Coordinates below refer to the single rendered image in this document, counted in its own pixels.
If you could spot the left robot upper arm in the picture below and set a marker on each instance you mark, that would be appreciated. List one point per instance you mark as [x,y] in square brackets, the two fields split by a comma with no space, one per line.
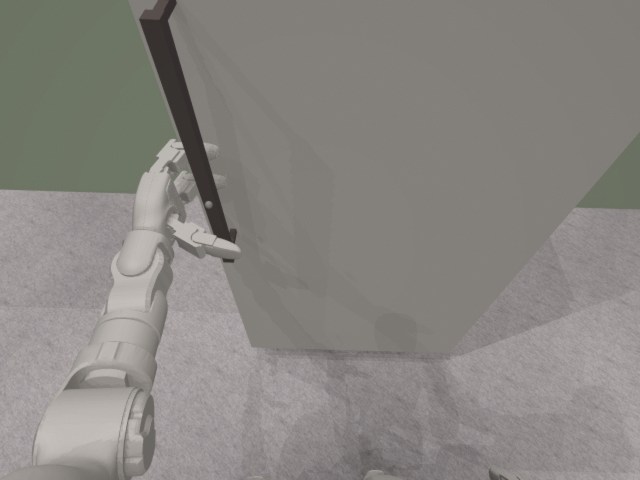
[94,434]

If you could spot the left robot hand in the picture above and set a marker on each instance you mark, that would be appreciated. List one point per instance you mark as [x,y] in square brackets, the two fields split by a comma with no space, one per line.
[158,197]

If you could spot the handle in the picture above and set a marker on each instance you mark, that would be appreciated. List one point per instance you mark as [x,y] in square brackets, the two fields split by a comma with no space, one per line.
[161,44]

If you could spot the left robot forearm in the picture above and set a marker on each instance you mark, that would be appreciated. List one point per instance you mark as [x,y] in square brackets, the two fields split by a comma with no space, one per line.
[122,349]

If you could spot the fridge door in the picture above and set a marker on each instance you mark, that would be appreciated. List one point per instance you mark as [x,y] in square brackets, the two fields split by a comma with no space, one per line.
[392,165]

